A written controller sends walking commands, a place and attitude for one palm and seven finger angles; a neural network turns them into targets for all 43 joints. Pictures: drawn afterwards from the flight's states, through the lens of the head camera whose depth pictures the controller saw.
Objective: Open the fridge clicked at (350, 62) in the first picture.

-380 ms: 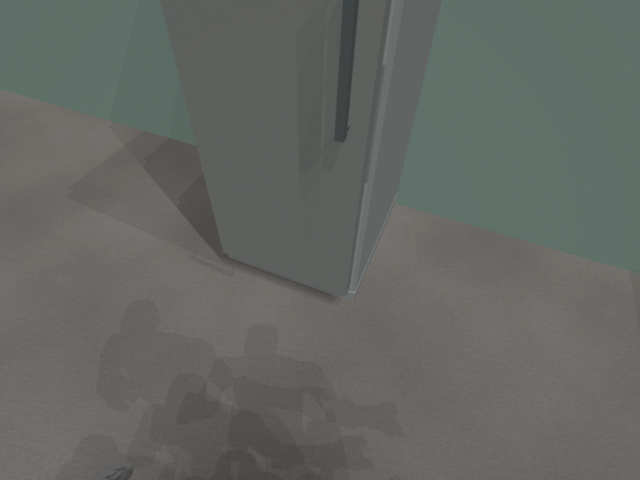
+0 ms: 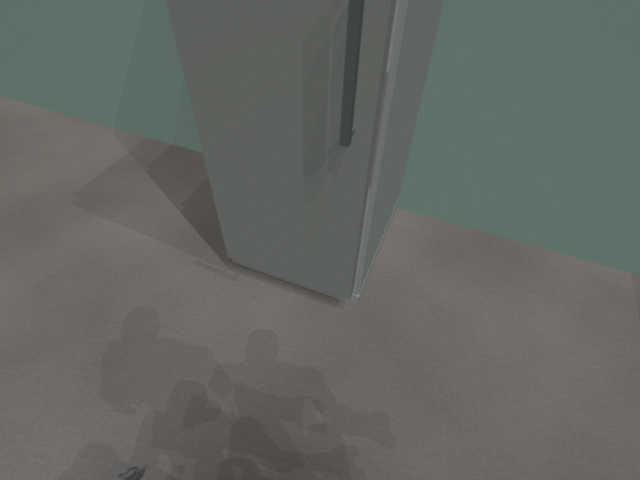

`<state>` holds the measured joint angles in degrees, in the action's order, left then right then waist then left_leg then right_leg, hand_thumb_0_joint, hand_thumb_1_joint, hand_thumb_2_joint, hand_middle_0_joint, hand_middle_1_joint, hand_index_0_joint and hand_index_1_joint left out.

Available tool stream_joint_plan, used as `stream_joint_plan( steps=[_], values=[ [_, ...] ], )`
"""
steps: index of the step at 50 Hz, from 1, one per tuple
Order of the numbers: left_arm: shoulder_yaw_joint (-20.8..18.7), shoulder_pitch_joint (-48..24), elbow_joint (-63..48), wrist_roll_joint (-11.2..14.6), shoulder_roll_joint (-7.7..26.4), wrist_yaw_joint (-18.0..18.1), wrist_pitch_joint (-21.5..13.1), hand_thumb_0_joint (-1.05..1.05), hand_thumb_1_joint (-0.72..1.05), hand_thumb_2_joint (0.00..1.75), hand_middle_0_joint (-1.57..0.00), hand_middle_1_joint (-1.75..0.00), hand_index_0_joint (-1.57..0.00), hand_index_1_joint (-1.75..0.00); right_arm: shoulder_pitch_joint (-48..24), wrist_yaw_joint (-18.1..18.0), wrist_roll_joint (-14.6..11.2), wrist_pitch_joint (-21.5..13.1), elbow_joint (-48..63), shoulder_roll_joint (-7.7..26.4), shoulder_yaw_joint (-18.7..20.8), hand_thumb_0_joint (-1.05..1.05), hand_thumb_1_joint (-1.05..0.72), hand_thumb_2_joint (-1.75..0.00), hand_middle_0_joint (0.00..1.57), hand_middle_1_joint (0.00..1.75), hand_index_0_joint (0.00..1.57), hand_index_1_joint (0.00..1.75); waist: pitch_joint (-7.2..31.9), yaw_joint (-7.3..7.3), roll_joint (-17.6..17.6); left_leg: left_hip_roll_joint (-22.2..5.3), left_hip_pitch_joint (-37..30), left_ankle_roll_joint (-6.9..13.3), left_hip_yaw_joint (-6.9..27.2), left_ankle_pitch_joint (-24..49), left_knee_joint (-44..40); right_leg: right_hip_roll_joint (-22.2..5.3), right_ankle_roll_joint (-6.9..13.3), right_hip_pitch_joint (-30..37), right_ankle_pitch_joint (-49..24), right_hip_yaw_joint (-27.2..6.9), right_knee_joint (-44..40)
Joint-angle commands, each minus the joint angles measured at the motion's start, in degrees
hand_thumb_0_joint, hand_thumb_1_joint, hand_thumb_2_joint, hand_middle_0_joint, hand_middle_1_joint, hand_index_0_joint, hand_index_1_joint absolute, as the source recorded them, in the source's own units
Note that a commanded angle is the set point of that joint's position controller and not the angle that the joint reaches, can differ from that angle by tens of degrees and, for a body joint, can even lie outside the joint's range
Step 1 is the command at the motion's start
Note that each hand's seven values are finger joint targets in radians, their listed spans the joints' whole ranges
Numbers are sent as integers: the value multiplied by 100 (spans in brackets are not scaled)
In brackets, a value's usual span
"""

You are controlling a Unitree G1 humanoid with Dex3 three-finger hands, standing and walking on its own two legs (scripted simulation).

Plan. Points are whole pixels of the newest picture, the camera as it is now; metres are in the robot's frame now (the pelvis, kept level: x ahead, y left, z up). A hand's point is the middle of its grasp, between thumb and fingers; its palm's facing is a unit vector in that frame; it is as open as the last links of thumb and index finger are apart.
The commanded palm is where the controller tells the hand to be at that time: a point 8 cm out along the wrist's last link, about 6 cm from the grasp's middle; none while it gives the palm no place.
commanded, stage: stand and wait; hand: right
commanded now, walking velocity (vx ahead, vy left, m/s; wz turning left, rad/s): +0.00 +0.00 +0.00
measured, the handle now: (354, 63) +0.81 -0.02 +0.16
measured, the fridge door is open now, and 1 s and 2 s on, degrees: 0 0 0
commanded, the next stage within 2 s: look at it before walking up in 0.44 s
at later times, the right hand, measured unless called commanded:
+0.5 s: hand out of the picture +0.07 -0.24 -0.15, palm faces -0.03 +0.94 -0.34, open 7.4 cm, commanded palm none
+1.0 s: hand out of the picture +0.07 -0.24 -0.15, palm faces -0.03 +0.94 -0.33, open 7.4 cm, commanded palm none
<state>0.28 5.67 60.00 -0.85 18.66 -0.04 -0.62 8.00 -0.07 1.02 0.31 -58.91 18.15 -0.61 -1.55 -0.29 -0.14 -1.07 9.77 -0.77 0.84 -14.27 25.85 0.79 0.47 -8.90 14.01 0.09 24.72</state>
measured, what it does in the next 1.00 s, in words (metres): stands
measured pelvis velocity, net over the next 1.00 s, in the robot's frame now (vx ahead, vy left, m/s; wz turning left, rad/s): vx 0.00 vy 0.01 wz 0.00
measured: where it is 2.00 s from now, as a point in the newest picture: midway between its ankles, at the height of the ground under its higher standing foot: outside the picture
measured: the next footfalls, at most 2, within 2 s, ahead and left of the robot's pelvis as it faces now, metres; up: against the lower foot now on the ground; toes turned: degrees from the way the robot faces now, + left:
right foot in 2.00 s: +0.04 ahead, -0.12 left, +0.00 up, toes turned +24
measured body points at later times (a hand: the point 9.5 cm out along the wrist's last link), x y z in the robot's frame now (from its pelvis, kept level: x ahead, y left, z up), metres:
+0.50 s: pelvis -0.01 +0.01 +0.00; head +0.00 +0.01 +0.45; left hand +0.06 +0.30 -0.14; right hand +0.07 -0.28 -0.13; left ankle +0.00 +0.13 -0.74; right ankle -0.01 -0.11 -0.74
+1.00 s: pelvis +0.00 +0.01 +0.00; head +0.00 +0.01 +0.45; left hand +0.08 +0.30 -0.13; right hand +0.07 -0.28 -0.13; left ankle +0.00 +0.13 -0.74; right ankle -0.01 -0.11 -0.74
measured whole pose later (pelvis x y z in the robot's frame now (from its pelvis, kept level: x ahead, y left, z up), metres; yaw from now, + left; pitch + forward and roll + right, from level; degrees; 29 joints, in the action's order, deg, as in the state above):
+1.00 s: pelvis +0.00 +0.01 +0.00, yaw +0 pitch -2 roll +0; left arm 0.5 6.4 63.8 -0.5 19.4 0.1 -0.8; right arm 7.8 -0.1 1.0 -0.1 -61.8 19.0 -0.1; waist -2.0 -0.1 0.0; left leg -0.1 8.2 0.0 0.7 -11.8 21.8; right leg -0.2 -0.4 -7.3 11.7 0.0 20.8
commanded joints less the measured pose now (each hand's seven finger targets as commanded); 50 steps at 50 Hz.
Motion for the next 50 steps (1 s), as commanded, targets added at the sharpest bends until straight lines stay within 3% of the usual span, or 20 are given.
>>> stream_joint_plan(
  steps=[1,7,11,24,39,50],
  values=[
    [-267,-248,-315,19,1125,84,-120,0,90,90,-20,-30,-20,-30,-282,-77,-31,-179,333,1228,274,0,-90,-90,20,30,20,30,427,32,-72,-569,-142,264,481,1072,-464,-661,154,69,-1019,-516,-418],
    [-245,-180,-169,22,1119,77,-102,0,90,90,-20,-30,-20,-30,-261,-65,-39,-171,209,1232,259,0,-90,-90,20,30,20,30,241,30,-34,-564,-44,261,548,599,-650,-655,132,-18,-656,-550,-550],
    [-233,-122,-92,32,1154,81,-120,0,90,90,-20,-30,-20,-30,-226,-66,-43,-181,151,1235,261,0,-90,-90,20,30,20,30,401,24,-45,-560,-167,260,530,835,-616,-688,128,76,-858,-554,-545],
    [-221,-93,26,29,1159,74,-113,0,90,90,-20,-30,-20,-30,-265,-66,-42,-185,74,1250,254,0,-90,-90,20,30,20,30,256,30,-29,-558,-77,258,587,635,-746,-703,98,46,-704,-550,-660],
    [-230,-152,15,31,1174,84,-132,0,90,90,-20,-30,-20,-30,-265,-68,-36,-202,85,1242,263,0,-90,-90,20,30,20,30,353,26,-21,-575,-165,249,527,1112,-725,-739,96,224,-1063,-529,-663],
    [-213,-169,19,40,1196,89,-132,0,90,90,-20,-30,-20,-30,-261,-59,-35,-187,48,1258,258,0,-90,-90,20,30,20,30,333,26,8,-557,-211,230,521,1043,-777,-746,92,248,-1030,-556,-747]
  ],
)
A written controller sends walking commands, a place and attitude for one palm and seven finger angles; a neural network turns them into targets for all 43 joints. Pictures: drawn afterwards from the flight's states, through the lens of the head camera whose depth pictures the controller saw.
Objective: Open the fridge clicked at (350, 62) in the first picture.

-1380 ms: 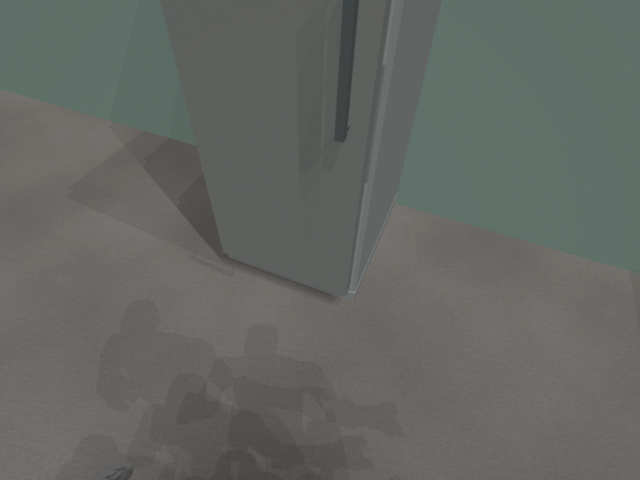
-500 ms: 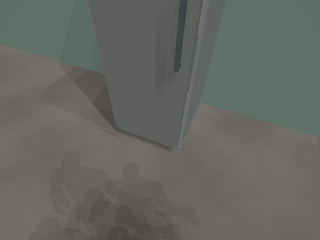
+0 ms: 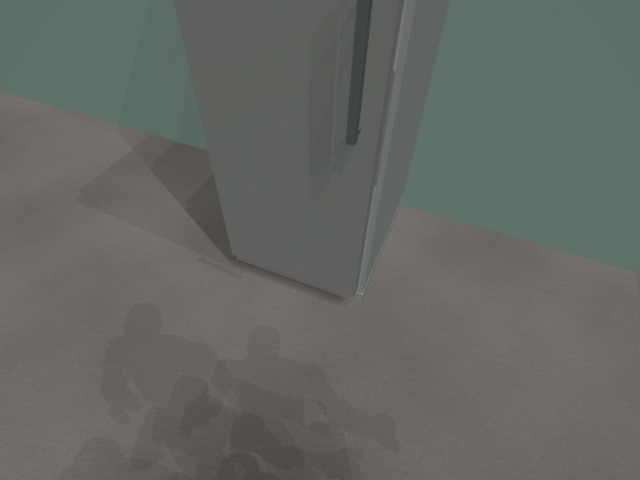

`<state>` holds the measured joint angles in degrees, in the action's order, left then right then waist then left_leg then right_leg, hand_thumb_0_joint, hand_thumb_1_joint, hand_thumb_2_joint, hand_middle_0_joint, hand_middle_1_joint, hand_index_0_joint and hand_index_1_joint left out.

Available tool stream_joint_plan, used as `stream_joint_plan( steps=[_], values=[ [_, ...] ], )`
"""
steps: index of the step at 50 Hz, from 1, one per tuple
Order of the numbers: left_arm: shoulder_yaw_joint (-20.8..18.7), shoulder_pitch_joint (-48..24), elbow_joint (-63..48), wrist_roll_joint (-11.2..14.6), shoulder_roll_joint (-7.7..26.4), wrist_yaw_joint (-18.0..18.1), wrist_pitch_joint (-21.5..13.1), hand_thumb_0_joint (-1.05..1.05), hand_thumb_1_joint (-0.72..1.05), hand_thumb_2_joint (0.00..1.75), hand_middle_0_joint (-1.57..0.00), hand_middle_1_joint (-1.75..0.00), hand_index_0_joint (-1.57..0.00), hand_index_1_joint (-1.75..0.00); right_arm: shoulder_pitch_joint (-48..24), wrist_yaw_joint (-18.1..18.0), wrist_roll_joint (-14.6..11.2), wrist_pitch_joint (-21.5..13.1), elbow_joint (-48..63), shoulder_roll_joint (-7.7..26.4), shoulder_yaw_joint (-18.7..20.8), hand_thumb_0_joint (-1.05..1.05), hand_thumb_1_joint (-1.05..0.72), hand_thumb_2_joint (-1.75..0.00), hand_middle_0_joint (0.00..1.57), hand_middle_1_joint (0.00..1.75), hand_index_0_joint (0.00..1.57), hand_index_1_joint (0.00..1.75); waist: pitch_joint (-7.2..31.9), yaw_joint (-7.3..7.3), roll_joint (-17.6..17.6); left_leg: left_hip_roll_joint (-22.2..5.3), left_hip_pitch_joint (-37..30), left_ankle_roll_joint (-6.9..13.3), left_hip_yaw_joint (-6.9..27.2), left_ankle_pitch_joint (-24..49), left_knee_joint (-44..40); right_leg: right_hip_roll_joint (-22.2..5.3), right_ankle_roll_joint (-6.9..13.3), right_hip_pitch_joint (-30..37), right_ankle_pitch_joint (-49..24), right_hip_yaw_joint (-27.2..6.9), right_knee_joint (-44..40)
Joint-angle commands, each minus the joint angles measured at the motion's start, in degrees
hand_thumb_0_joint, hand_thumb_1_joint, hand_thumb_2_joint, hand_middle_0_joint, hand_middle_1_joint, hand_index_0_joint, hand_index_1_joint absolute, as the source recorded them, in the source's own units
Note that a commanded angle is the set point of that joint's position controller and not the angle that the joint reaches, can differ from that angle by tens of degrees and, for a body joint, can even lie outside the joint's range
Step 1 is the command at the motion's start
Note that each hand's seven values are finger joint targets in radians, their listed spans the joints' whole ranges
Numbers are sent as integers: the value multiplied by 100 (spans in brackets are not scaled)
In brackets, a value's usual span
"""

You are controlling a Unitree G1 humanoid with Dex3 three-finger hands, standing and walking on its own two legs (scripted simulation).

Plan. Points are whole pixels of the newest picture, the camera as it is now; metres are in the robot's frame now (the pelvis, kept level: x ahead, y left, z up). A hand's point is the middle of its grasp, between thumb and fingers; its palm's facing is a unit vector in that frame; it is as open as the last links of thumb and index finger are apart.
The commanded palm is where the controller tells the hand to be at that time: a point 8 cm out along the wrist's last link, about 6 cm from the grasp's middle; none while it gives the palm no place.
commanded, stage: look at it before walking up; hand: right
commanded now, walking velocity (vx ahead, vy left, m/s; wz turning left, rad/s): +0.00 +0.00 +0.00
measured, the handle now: (362, 62) +0.82 -0.03 +0.15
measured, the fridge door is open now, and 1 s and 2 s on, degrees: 0 0 0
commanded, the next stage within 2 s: walk to a spot facing it in 0.06 s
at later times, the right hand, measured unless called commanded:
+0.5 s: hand out of the picture +0.06 -0.20 -0.18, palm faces -0.12 +0.95 -0.28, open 7.4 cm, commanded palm none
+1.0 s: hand out of the picture +0.11 -0.21 -0.18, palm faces -0.31 +0.92 -0.24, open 7.4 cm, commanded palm none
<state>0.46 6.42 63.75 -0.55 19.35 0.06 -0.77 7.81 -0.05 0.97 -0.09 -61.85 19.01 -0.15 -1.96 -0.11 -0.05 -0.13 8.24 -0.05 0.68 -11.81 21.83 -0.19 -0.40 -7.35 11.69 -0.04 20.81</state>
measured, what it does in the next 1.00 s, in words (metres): steps on the spot, turning left: right foot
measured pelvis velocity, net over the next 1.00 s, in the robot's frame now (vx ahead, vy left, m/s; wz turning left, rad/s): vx -0.02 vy -0.03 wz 0.40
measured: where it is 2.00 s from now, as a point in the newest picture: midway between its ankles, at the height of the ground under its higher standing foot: outside the picture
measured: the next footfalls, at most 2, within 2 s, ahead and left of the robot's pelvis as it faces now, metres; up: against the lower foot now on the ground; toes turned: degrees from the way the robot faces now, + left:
right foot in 1.00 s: +0.04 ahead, -0.13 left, +0.00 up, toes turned +24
left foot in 1.46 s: -0.10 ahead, +0.09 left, +0.00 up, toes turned +47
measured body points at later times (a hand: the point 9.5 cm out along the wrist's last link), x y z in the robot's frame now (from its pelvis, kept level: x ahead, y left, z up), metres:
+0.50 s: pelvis -0.01 +0.01 -0.02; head +0.01 +0.03 +0.43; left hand +0.04 +0.28 -0.17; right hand +0.07 -0.25 -0.16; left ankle -0.01 +0.11 -0.74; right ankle +0.00 -0.12 -0.75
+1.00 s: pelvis -0.02 -0.03 -0.02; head +0.02 -0.03 +0.43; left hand +0.00 +0.26 -0.13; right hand +0.13 -0.26 -0.16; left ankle -0.01 +0.11 -0.74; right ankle +0.01 -0.15 -0.75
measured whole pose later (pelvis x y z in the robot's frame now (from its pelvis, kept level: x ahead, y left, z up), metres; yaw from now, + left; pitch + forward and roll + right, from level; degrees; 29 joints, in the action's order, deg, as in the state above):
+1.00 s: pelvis -0.02 -0.03 -0.02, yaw +23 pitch +2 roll +1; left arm -2.5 7.0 51.0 -0.1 13.4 2.0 0.3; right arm 13.9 0.1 1.4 3.8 -51.8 14.7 4.8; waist -1.7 -2.0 -2.0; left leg 7.1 22.2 -0.3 12.8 -11.2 31.0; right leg -0.1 -0.8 -14.5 18.9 -0.8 29.8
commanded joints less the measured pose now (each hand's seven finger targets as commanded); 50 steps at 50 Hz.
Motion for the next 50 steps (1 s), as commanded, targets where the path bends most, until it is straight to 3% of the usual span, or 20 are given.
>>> stream_joint_plan(
  steps=[1,9,12,16,19,23,24,25,26,27,28,29,31,36,42,44,47,48,49,50],
  values=[
    [-230,-240,-352,13,1117,77,-108,0,90,90,-20,-30,-20,-30,-226,-64,-26,-151,345,1163,218,0,-90,-90,20,30,20,30,357,-2,-42,-646,-43,160,535,775,-393,-647,175,83,-786,-540,-340],
    [-231,-227,-326,7,1145,87,-115,0,90,90,-20,-30,-20,-30,-222,-57,-30,-142,341,1173,221,0,-90,-90,20,30,20,30,350,4,-33,-632,-13,167,578,822,-396,-665,170,144,-800,-519,-353],
    [-170,122,-344,-8,552,123,-24,0,90,90,-20,-30,-20,-30,34,-77,-32,27,372,639,170,0,-90,-90,20,30,20,30,361,44,-17,-591,254,120,665,1221,-64,-706,77,164,-858,-225,-15],
    [-312,291,-635,-14,607,179,98,0,90,90,-20,-30,-20,-30,233,-51,0,176,659,581,265,0,-90,-90,20,30,20,30,338,51,95,-379,733,118,688,1321,579,-934,152,91,-737,-126,255],
    [-432,208,-891,-24,679,199,123,0,90,90,-20,-30,-20,-30,328,3,14,226,881,482,333,0,-90,-90,20,30,20,30,307,21,406,-138,1112,71,583,993,1252,-1253,348,-54,-529,-277,241],
    [-539,-85,-1169,-40,686,185,94,0,90,90,-20,-30,-20,-30,630,74,17,291,1069,220,427,0,-90,-90,20,30,20,30,206,-163,1080,-78,1023,-55,36,-1356,2602,-2042,883,-698,-1062,-420,164],
    [-553,-256,-1258,-52,645,187,98,0,90,90,-20,-30,-20,-30,882,92,21,273,1062,176,470,0,-90,-90,20,30,20,30,192,-331,936,-184,675,-29,78,-1200,2249,-1970,773,-961,-1113,-212,564],
    [-555,-360,-1314,-58,594,174,127,0,90,90,-20,-30,-20,-30,1226,95,47,225,983,228,509,0,-90,-90,20,30,20,30,172,-511,481,-223,269,20,157,-356,1355,-1591,459,-1257,-827,197,1454],
    [-516,-190,-1422,-12,220,145,189,0,90,90,-20,-30,-20,-30,1381,35,135,129,1026,763,607,0,-90,-90,20,30,20,30,222,-485,-1513,-1196,42,325,1964,863,37,-605,-118,-2060,814,873,3174],
    [-488,-253,-1569,-5,51,146,221,0,90,90,-20,-30,-20,-30,1399,-35,60,128,1078,952,618,0,-90,-90,20,30,20,30,128,-464,-1891,-1920,440,790,3275,1452,-655,-82,-229,-2473,2193,321,4128],
    [-502,-306,-1530,-3,109,154,275,0,90,90,-20,-30,-20,-30,1225,-88,34,141,1156,869,632,0,-90,-90,20,30,20,30,70,-422,-1542,-1803,760,853,3379,504,-900,-214,-164,-2439,1952,-281,4529],
    [-531,-246,-1481,0,142,138,259,0,90,90,-20,-30,-20,-30,813,-85,32,143,1244,726,610,0,-90,-90,20,30,20,30,-127,-197,-1032,-1581,822,933,3105,42,-794,-317,-162,-2548,1479,-384,4687],
    [-531,10,-1341,-42,96,96,223,0,90,90,-20,-30,-20,-30,535,-82,10,94,1376,496,570,0,-90,-90,20,30,20,30,230,-43,-582,-1184,628,906,2404,379,-527,-402,-254,-2297,916,-257,4496],
    [-509,-62,-1384,-33,-71,142,221,0,90,90,-20,-30,-20,-30,935,-63,16,81,1256,449,624,0,-90,-90,20,30,20,30,586,-198,-633,-986,-89,915,2268,1196,-288,-230,-357,-2300,971,-128,3832],
    [-481,-183,-1542,21,-111,194,162,0,90,90,-20,-30,-20,-30,997,-70,57,142,1267,516,695,0,-90,-90,20,30,20,30,730,-299,-816,-902,-246,1044,2661,1643,-175,-95,-306,-1915,1274,-122,2716],
    [-475,-41,-1577,56,-118,212,130,0,90,90,-20,-30,-20,-30,818,-72,73,178,1342,569,720,0,-90,-90,20,30,20,30,729,-239,-940,-894,58,1030,2848,1709,-145,-35,-217,-1501,1381,-163,2107],
    [-475,740,-1431,83,-83,255,62,0,90,90,-20,-30,-20,-30,379,-49,35,229,1439,601,713,0,-90,-90,20,30,20,30,822,149,-876,-589,844,606,2692,1265,114,85,-107,-166,507,-17,550],
    [-501,1004,-1392,69,111,288,2,0,90,90,-20,-30,-20,-30,276,-24,1,235,1535,423,679,0,-90,-90,20,30,20,30,870,293,-445,-189,1597,326,2323,605,547,-310,36,664,364,-323,-33],
    [-590,886,-1493,-16,635,288,-23,0,90,90,-20,-30,-20,-30,360,49,-40,257,1650,45,622,0,-90,-90,20,30,20,30,667,231,1187,623,2831,6,1357,-916,1718,-1702,451,1129,736,-1824,-776],
    [-611,676,-1656,-24,885,273,21,0,90,90,-20,-30,-20,-30,273,77,42,231,1734,104,666,0,-90,-90,20,30,20,30,275,163,1459,537,2951,-264,498,-1984,3158,-2752,905,211,298,-2435,-896]
  ],
)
